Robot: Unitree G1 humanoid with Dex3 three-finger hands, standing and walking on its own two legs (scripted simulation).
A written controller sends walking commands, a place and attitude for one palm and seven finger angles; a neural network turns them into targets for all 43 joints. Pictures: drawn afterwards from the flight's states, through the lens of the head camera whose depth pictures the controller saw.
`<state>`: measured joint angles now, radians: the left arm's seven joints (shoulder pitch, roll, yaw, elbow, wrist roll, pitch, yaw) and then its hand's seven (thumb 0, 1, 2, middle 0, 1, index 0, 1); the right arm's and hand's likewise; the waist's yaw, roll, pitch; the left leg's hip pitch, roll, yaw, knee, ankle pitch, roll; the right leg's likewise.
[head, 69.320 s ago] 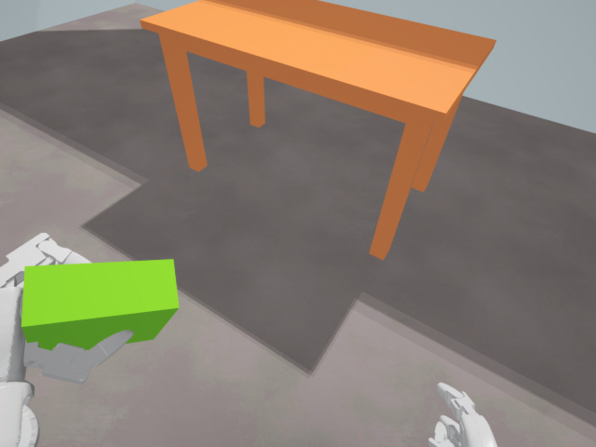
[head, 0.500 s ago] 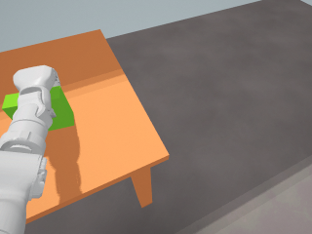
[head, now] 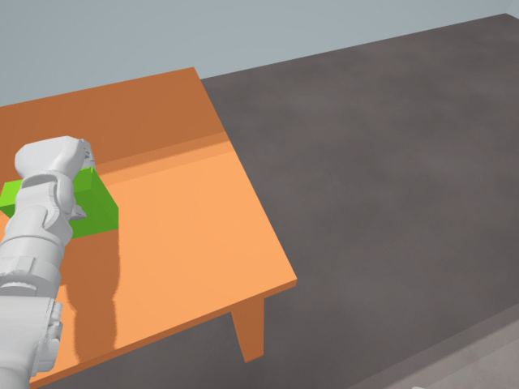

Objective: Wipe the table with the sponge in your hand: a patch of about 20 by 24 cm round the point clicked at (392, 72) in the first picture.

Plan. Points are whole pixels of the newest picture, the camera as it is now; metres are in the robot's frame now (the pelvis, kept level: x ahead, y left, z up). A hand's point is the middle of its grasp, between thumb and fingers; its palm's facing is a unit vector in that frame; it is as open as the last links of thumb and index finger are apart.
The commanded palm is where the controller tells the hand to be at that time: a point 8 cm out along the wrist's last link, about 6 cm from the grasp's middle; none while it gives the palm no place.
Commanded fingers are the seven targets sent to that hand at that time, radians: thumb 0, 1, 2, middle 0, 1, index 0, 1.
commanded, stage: wipe back along the first lane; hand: left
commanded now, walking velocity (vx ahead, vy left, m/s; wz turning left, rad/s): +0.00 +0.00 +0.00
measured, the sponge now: (71, 213) +0.40 +0.35 +0.02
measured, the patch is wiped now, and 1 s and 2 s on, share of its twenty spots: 1.00 1.00 1.00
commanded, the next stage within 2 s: lift the sponge slowly off the table in 1.76 s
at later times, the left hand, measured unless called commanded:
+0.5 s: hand (57, 199) +0.38 +0.34 +0.08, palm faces -0.06 +0.00 -1.00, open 9.3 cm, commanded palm +0.34 +0.33 +0.11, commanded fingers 0.00 0.10 1.30 -1.20 -1.60 -1.20 -1.60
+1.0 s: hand (51, 222) +0.34 +0.32 +0.08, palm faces -0.03 -0.01 -1.00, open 9.2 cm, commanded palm +0.30 +0.31 +0.11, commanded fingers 0.00 0.10 1.30 -1.20 -1.60 -1.20 -1.60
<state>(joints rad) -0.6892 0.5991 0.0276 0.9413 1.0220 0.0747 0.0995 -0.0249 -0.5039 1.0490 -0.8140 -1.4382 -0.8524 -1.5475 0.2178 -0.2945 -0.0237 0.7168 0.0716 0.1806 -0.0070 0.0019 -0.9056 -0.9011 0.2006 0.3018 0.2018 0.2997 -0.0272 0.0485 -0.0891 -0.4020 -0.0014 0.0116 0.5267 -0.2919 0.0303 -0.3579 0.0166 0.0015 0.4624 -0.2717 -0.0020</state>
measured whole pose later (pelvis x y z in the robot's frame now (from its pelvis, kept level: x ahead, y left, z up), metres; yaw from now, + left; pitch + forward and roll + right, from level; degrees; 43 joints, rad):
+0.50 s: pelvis +0.00 +0.00 +0.00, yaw +0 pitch +8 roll -1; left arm -0.51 0.61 0.02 0.75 0.97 0.09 0.11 -0.02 -0.47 1.04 -0.78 -1.47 -0.82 -1.58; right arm 0.22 -0.30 -0.02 0.70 0.08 0.20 0.01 0.00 -0.91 -0.90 0.20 0.30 0.20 0.30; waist -0.01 0.06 -0.09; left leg -0.37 0.00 0.01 0.53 -0.30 0.03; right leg -0.32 0.02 0.00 0.46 -0.28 0.00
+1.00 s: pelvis +0.00 +0.01 +0.00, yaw +1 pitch +5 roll -1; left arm -0.32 0.54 -0.05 0.44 0.93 0.23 0.08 0.00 -0.45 1.03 -0.77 -1.49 -0.82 -1.59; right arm 0.13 -0.28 0.00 0.66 0.09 0.19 0.00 0.00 -0.91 -0.90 0.20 0.30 0.20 0.30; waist 0.03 0.07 -0.06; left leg -0.29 -0.02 0.00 0.49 -0.28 0.04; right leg -0.24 0.00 -0.01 0.42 -0.27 0.01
